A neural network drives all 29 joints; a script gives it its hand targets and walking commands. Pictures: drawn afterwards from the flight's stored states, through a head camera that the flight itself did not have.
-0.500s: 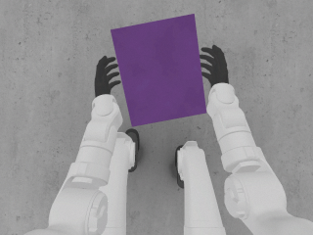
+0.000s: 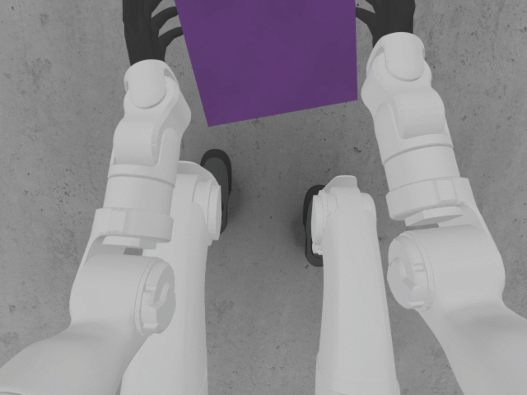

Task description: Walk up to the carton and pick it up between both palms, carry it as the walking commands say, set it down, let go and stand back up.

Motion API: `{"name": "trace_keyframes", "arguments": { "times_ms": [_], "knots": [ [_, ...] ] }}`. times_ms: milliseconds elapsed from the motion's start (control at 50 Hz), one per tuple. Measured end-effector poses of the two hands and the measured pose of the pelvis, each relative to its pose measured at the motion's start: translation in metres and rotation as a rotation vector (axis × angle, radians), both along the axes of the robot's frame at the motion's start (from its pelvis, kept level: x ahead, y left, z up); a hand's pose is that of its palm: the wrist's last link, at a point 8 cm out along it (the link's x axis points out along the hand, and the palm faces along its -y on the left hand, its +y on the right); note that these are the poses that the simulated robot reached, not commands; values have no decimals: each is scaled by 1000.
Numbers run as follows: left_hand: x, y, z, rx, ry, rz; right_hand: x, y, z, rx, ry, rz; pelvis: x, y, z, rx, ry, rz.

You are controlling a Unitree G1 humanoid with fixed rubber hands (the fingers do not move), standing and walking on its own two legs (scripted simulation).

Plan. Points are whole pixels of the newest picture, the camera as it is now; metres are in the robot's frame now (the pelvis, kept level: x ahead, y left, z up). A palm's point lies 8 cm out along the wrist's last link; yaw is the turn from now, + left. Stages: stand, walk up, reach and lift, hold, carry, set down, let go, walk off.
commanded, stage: set down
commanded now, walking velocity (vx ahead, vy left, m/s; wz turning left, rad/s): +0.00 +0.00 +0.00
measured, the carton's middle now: (264, 10) +0.53 +0.03 -0.26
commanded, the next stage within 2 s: none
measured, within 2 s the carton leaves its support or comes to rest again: neither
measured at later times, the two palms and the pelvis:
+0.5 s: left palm (158, 22) +0.51 +0.16 -0.24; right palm (371, 11) +0.54 -0.11 -0.25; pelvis +0.00 -0.02 -0.06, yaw +1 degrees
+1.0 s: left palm out of the picture +0.55 +0.18 -0.27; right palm (356, 4) +0.56 -0.10 -0.30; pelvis +0.01 -0.02 -0.10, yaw +1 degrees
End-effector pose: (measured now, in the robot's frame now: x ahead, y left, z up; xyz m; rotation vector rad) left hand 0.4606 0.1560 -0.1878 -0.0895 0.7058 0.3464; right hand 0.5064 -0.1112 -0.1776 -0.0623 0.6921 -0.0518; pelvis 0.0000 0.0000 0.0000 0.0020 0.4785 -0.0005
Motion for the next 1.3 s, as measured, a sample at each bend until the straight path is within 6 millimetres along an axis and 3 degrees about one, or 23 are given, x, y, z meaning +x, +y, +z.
{"name": "trace_keyframes", "arguments": {
  "times_ms": [60, 180, 280, 360, 460, 540, 640, 740, 800, 940, 1200, 1300],
  "knots": [
    [4, -2, -7, -15, 41, -2, 1, -3, -10, -8, 41, -3, 0, 0, -13, 0, 7, 6],
    [14, -7, 4, -15, 20, 1, 12, -7, 2, -21, 22, 12, -5, -3, -23, 5, -23, 7],
    [23, -6, -7, 2, 51, 18, 24, -6, -6, -31, 55, 69, -5, -7, -34, 12, 14, 1],
    [28, -3, -22, 18, 35, 37, 34, -2, -20, -30, 38, 93, -7, -11, -42, 20, -1, 1],
    [35, 0, -50, 42, 72, 38, 36, 0, -55, -21, 71, 115, -5, -16, -57, 29, 46, 2],
    [53, 4, -52, 67, 65, 21, 33, 1, -77, -3, 112, 115, -1, -18, -65, 34, 60, 2],
    [64, 0, -52, 66, 42, 12, 37, -3, -83, -11, 108, 104, 1, -18, -74, 35, 56, 1],
    [64, -2, -68, 41, 80, -32, 40, -9, -89, -18, 127, 118, 2, -17, -83, 33, 72, 1],
    [63, 2, -77, 14, 104, -79, 45, -9, -95, -14, 137, 129, 4, -17, -88, 32, 95, 1],
    [82, 19, -77, 37, 65, -82, 53, 5, -110, 22, 109, 161, 3, -18, -96, 35, 84, 1],
    [100, 27, -123, 10, 112, -114, 53, 10, -169, 35, 171, 184, 12, -15, -116, 28, 160, 13],
    [107, 27, -127, 31, 104, -123, 58, 10, -175, 62, 158, 181, 15, -13, -124, 23, 161, 13]
  ]
}}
